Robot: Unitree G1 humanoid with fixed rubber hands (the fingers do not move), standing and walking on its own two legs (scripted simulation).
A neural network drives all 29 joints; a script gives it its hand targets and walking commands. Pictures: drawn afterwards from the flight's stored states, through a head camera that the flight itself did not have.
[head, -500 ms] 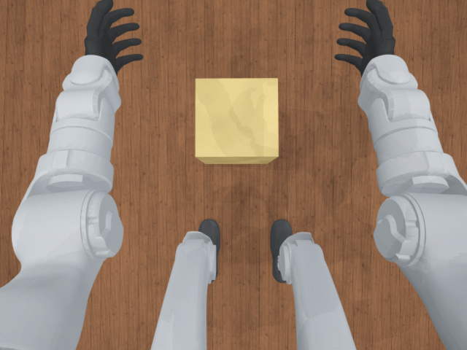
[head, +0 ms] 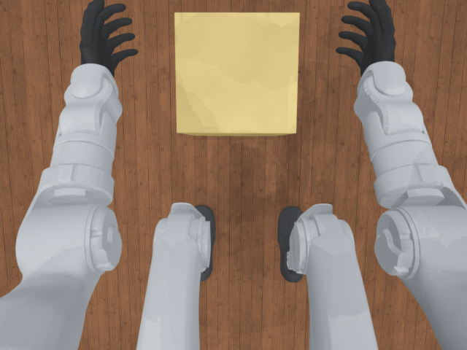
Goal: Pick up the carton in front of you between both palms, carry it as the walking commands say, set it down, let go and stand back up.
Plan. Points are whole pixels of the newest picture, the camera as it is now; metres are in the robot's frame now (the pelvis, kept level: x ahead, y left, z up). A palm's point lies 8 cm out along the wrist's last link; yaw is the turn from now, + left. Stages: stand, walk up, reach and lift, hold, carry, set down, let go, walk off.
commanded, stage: reach and lift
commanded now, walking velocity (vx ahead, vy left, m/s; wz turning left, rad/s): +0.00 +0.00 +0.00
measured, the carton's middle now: (236, 87) +0.51 +0.03 -0.37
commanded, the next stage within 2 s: none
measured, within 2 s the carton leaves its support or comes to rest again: leaves its support in 1.26 s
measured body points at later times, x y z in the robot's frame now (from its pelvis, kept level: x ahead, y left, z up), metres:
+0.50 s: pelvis -0.03 +0.00 -0.12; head +0.35 +0.02 +0.10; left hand +0.53 +0.21 -0.32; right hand +0.53 -0.16 -0.32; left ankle +0.08 +0.12 -0.46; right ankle +0.08 -0.13 -0.46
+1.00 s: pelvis -0.03 +0.00 -0.12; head +0.34 +0.02 +0.11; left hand +0.53 +0.18 -0.30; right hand +0.53 -0.13 -0.31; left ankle +0.08 +0.12 -0.46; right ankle +0.08 -0.13 -0.46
